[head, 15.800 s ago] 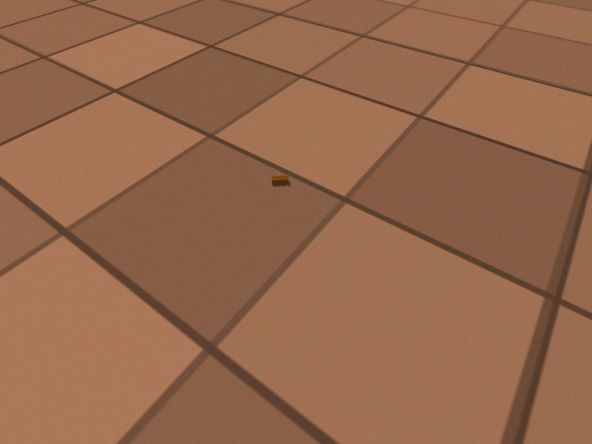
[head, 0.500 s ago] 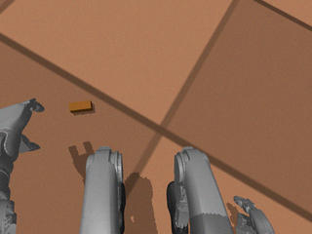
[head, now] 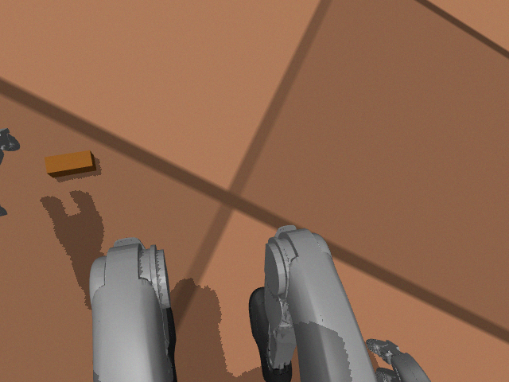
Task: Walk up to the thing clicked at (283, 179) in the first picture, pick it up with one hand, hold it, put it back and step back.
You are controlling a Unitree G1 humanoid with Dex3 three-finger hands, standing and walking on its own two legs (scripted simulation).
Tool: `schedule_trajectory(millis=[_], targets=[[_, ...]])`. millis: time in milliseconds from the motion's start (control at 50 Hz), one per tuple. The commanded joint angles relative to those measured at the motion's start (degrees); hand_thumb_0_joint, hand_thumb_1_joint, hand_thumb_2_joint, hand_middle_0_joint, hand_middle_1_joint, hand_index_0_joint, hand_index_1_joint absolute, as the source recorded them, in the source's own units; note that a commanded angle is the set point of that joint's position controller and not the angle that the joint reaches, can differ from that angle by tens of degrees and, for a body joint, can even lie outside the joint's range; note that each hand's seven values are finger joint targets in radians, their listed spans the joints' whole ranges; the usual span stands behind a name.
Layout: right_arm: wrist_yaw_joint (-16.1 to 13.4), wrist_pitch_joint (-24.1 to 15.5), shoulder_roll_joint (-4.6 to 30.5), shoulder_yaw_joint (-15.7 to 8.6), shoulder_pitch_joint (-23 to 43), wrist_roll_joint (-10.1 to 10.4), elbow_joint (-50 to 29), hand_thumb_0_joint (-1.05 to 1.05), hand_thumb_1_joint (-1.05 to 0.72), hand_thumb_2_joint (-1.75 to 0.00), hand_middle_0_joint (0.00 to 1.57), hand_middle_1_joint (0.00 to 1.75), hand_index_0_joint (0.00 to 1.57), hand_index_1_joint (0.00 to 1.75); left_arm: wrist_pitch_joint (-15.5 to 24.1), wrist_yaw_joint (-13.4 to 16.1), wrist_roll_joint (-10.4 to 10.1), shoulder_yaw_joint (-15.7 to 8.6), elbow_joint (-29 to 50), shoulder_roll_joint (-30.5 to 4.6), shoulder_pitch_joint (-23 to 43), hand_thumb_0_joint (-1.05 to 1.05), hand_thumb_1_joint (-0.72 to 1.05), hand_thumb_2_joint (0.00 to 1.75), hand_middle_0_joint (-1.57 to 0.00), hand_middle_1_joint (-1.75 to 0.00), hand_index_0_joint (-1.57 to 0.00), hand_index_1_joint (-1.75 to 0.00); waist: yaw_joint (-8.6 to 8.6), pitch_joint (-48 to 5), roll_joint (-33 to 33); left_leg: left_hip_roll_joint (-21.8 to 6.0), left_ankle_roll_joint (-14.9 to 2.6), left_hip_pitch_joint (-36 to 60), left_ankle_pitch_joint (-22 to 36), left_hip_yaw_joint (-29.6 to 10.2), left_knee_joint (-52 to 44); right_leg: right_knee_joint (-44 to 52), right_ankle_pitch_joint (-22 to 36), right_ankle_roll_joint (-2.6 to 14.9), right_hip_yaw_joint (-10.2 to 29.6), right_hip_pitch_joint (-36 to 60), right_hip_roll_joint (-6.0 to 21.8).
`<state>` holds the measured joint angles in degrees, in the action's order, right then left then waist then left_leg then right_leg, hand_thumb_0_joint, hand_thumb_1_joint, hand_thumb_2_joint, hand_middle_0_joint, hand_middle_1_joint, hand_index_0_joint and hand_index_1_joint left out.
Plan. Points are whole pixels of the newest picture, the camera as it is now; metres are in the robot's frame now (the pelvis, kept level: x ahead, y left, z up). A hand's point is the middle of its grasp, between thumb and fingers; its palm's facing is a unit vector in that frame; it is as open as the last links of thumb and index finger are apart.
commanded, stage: rise first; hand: left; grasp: from above
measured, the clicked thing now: (71, 164) +0.50 +0.32 -0.33
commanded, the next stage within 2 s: none
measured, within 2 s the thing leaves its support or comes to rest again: neither
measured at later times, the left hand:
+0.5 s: hand (4, 172) +0.44 +0.37 -0.19, palm faces -0.43 -0.12 -0.89, open 12.1 cm
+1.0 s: hand (15, 169) +0.45 +0.37 -0.21, palm faces -0.42 -0.13 -0.90, open 12.7 cm
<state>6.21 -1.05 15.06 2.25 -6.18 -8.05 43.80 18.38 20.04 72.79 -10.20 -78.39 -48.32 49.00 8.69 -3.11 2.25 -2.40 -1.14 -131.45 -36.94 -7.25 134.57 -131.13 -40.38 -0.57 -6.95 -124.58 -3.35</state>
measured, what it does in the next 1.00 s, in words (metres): stands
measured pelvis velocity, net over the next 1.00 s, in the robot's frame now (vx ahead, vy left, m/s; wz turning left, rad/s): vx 0.01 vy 0.00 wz -0.06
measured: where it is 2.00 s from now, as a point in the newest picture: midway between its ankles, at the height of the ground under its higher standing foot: (218, 360)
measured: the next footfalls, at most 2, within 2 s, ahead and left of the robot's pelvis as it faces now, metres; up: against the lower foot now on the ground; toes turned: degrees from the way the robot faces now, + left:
none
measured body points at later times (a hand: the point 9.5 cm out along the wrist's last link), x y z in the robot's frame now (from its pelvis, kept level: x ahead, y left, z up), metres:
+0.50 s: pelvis +0.01 +0.00 -0.02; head +0.26 +0.09 +0.34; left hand +0.46 +0.38 -0.14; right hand +0.09 -0.27 -0.13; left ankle +0.09 +0.12 -0.31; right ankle +0.10 -0.11 -0.31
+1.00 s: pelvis +0.01 +0.00 -0.03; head +0.27 +0.09 +0.33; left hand +0.47 +0.37 -0.16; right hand +0.08 -0.27 -0.12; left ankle +0.09 +0.12 -0.31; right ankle +0.10 -0.11 -0.31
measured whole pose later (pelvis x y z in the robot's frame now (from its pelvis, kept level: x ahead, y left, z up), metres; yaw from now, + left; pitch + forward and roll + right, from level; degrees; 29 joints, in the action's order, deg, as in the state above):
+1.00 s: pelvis +0.01 +0.00 -0.03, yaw -3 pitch +32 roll -11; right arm 8.2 -2.2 16.0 8.0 -4.7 -10.1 41.2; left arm 16.3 22.2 71.5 -12.3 -82.9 -54.4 53.0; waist 12.5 2.3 4.0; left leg -3.0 -0.8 -134.8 -39.4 -10.6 141.3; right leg -135.6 -41.4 -0.7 -9.7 -127.3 -4.7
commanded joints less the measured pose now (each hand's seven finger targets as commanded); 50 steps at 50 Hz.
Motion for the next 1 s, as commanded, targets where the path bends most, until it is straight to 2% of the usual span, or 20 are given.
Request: schedule_trajectory(millis=[0, 80, 120, 160, 200, 240, 300, 400, 440, 460, 500, 540, 560, 600, 660, 760, 860, 900, 940, 980], targets=[[-0.4, -0.5, 14.5, -3.6, -10.4, -0.6, -0.9, 0.00, -0.91, -0.90, 0.20, 0.30, 0.20, 0.30, -0.5, 3.6, -1.1, -3.2, 7.1, -18.0, 16.3, 0.00, -0.12, 0.64, -0.46, -0.62, -0.46, -0.62, -0.18, -38.3, -18.7, 0.4, -0.23, 35.9, 8.2, 1.9, -13.2, 12.5, 10.7, 2.61, -3.0, 11.1, -1.2], [-0.2, -0.5, 14.3, -3.0, -10.2, -0.9, -1.0, 0.00, -0.91, -0.90, 0.20, 0.30, 0.20, 0.30, -1.5, 4.1, -1.0, -3.7, 6.1, -20.0, 17.2, 0.00, -0.14, 0.66, -0.44, -0.64, -0.44, -0.64, 0.04, -38.1, -18.9, 0.3, -0.49, 33.4, 9.3, 2.5, -11.4, 12.3, 12.3, 2.56, -2.8, 12.6, -1.6], [-0.2, -0.5, 14.2, -2.7, -10.3, -1.2, -0.9, 0.00, -0.91, -0.90, 0.20, 0.30, 0.20, 0.30, -1.9, 3.8, -1.2, -3.0, 5.1, -18.9, 16.9, 0.00, -0.14, 0.66, -0.44, -0.66, -0.44, -0.65, 0.53, -36.8, -18.5, 0.1, -0.57, 33.2, 9.2, 2.2, -11.1, 11.8, 12.3, 2.48, -3.1, 12.2, -1.6], [-0.2, -0.6, 14.6, -2.6, -10.0, -1.3, -1.2, 0.00, -0.91, -0.90, 0.20, 0.30, 0.20, 0.30, -1.9, 3.7, -1.6, -4.0, 5.8, -20.9, 17.9, 0.00, -0.16, 0.67, -0.42, -0.67, -0.42, -0.67, 0.75, -37.4, -18.4, 0.0, -0.60, 32.3, 8.3, 2.0, -10.6, 11.5, 11.8, 2.41, -3.2, 12.2, -1.7], [0.0, -0.4, 14.4, -2.0, -9.9, -1.5, -1.4, 0.00, -0.91, -0.90, 0.20, 0.30, 0.20, 0.30, -2.0, 3.4, -1.6, -3.6, 5.0, -20.6, 16.9, 0.00, -0.17, 0.68, -0.41, -0.68, -0.41, -0.68, 0.47, -36.5, -19.0, 0.2, -0.52, 31.1, 8.2, 2.1, -10.5, 11.3, 11.9, 2.47, -3.3, 12.9, -1.7], [0.0, -0.3, 14.6, -1.9, -9.9, -1.5, -1.5, 0.00, -0.91, -0.90, 0.20, 0.30, 0.20, 0.30, -2.0, 2.9, -1.7, -3.8, 5.1, -21.1, 16.8, 0.00, -0.18, 0.69, -0.40, -0.70, -0.40, -0.69, 0.99, -36.4, -18.3, 0.1, -0.70, 31.2, 8.6, 1.9, -9.8, 11.2, 12.2, 2.33, -3.5, 12.7, -1.9], [0.1, -0.2, 14.8, -1.5, -9.9, -1.6, -1.7, 0.00, -0.91, -0.90, 0.20, 0.30, 0.20, 0.30, -2.0, 2.7, -2.1, -4.2, 5.6, -21.7, 16.4, 0.00, -0.21, 0.72, -0.37, -0.72, -0.38, -0.72, 0.65, -37.0, -18.8, 0.0, -0.63, 31.2, 9.3, 1.8, -9.2, 10.7, 12.9, 2.34, -3.5, 13.4, -2.0], [0.5, 0.1, 14.8, -0.6, -10.1, -1.9, -1.7, 0.00, -0.91, -0.90, 0.20, 0.30, 0.20, 0.30, -1.5, 2.4, -2.9, -4.3, 5.6, -22.1, 15.5, 0.00, -0.22, 0.72, -0.36, -0.74, -0.37, -0.74, 1.17, -37.1, -18.1, -0.1, -0.92, 30.9, 12.4, 1.6, -7.7, 10.3, 15.4, 2.03, -3.6, 15.0, -2.3], [0.6, 0.3, 15.2, -0.5, -10.3, -2.0, -2.1, 0.00, -0.91, -0.90, 0.20, 0.30, 0.20, 0.30, -1.3, 2.4, -2.5, -4.8, 5.6, -23.7, 16.6, 0.00, -0.22, 0.71, -0.36, -0.74, -0.37, -0.73, 1.90, -36.7, -18.0, -0.2, -1.09, 29.4, 11.7, 1.8, -7.0, 10.5, 15.3, 1.88, -3.6, 15.5, -2.4], [0.6, 0.3, 15.2, -0.3, -10.4, -2.0, -1.8, 0.00, -0.91, -0.90, 0.20, 0.30, 0.20, 0.30, -1.3, 2.5, -2.7, -5.1, 5.6, -23.6, 15.9, 0.00, -0.22, 0.72, -0.36, -0.74, -0.37, -0.73, 1.16, -36.6, -18.2, -0.2, -0.99, 29.6, 11.6, 1.8, -7.2, 10.5, 15.1, 1.94, -3.6, 15.7, -2.4], [0.8, 0.2, 15.6, -0.4, -10.0, -2.2, -2.0, 0.00, -0.90, -0.90, 0.20, 0.30, 0.20, 0.30, -1.2, 2.7, -2.9, -5.2, 5.7, -23.6, 16.6, 0.00, -0.23, 0.73, -0.35, -0.75, -0.36, -0.74, 1.84, -36.0, -19.9, -0.4, -0.53, 31.4, 10.6, 0.8, -8.0, 9.3, 13.7, 2.34, -4.3, 13.0, -2.3], [0.8, 0.2, 15.8, 0.0, -10.0, -2.3, -2.0, 0.00, -0.90, -0.90, 0.20, 0.30, 0.20, 0.30, -1.1, 2.6, -2.4, -4.2, 4.9, -23.0, 16.8, 0.00, -0.27, 0.76, -0.33, -0.76, -0.33, -0.76, 2.15, -34.5, -21.1, -0.4, -0.41, 31.4, 9.7, 0.4, -8.3, 9.3, 12.8, 2.47, -4.6, 11.8, -2.3], [0.9, 0.1, 15.9, 0.0, -9.9, -2.0, -2.2, 0.00, -0.91, -0.90, 0.20, 0.30, 0.20, 0.30, -0.9, 2.6, -2.6, -4.2, 5.5, -23.3, 17.5, 0.00, -0.34, 0.83, -0.32, -0.74, -0.30, -0.77, 2.32, -34.3, -21.2, -0.4, -0.34, 30.8, 9.2, 0.4, -8.3, 9.3, 12.8, 2.51, -4.6, 12.0, -2.3], [0.9, 0.1, 16.1, 0.1, -10.3, -2.1, -2.4, 0.00, -0.90, -0.90, 0.20, 0.30, 0.20, 0.30, -0.8, 3.1, -2.6, -5.1, 6.0, -24.3, 17.3, 0.00, -0.29, 0.79, -0.32, -0.76, -0.31, -0.76, 2.44, -35.4, -20.2, -0.4, -0.48, 30.2, 9.2, 0.4, -7.7, 9.3, 13.2, 2.33, -4.7, 12.8, -2.4], [1.0, -0.1, 15.9, 0.5, -10.1, -2.1, -2.5, 0.00, -0.91, -0.90, 0.20, 0.30, 0.20, 0.30, -1.0, 3.4, -2.4, -4.1, 4.9, -23.5, 17.1, 0.00, -0.27, 0.77, -0.33, -0.76, -0.33, -0.76, 2.73, -34.8, -19.7, -0.4, -0.75, 28.9, 9.2, 0.9, -6.9, 9.9, 13.4, 2.18, -4.5, 13.2, -2.6], [1.0, -0.6, 16.4, 0.3, -10.1, -1.9, -2.4, 0.00, -0.91, -0.90, 0.20, 0.30, 0.20, 0.30, -1.6, 3.7, -2.3, -4.2, 5.1, -23.9, 17.3, 0.00, -0.30, 0.79, -0.31, -0.77, -0.30, -0.78, 2.44, -34.4, -21.8, -0.6, -0.30, 30.8, 9.3, 0.3, -7.6, 8.9, 13.3, 2.46, -4.8, 11.8, -2.4], [1.3, -0.8, 16.4, 0.8, -9.9, -2.0, -2.4, 0.00, -0.90, -0.90, 0.20, 0.30, 0.20, 0.30, -2.0, 4.0, -2.6, -3.9, 4.1, -23.5, 17.4, 0.00, -0.31, 0.79, -0.29, -0.79, -0.29, -0.79, 3.22, -34.1, -21.8, -0.6, -0.32, 31.2, 11.3, -0.1, -7.1, 8.4, 14.9, 2.23, -5.1, 12.0, -2.3], [1.4, -1.1, 16.5, 0.9, -10.5, -1.9, -2.3, 0.00, -0.91, -0.90, 0.20, 0.30, 0.20, 0.30, -2.1, 4.3, -2.3, -3.7, 3.6, -23.4, 18.3, 0.00, -0.32, 0.80, -0.30, -0.79, -0.29, -0.80, 3.86, -32.7, -21.2, -0.5, -0.42, 29.2, 9.9, 0.2, -7.1, 8.8, 14.4, 2.25, -5.0, 12.4, -2.3], [1.5, -1.2, 16.5, 1.2, -10.5, -1.9, -2.5, 0.00, -0.91, -0.90, 0.20, 0.30, 0.20, 0.30, -2.2, 4.6, -2.2, -4.2, 3.4, -24.4, 18.2, 0.00, -0.32, 0.81, -0.30, -0.78, -0.29, -0.79, 3.66, -33.4, -20.8, -0.6, -0.54, 29.3, 9.6, 0.3, -6.7, 9.1, 14.2, 2.15, -5.1, 13.1, -2.5], [1.5, -1.4, 16.4, 1.4, -10.0, -1.9, -2.7, 0.00, -0.90, -0.90, 0.20, 0.30, 0.20, 0.30, -2.1, 4.5, -2.2, -3.1, 2.4, -23.3, 18.1, 0.00, -0.31, 0.80, -0.30, -0.80, -0.29, -0.80, 3.94, -33.2, -20.8, -0.5, -0.52, 28.6, 8.4, 0.3, -6.9, 9.2, 13.3, 2.25, -5.2, 12.7, -2.6]])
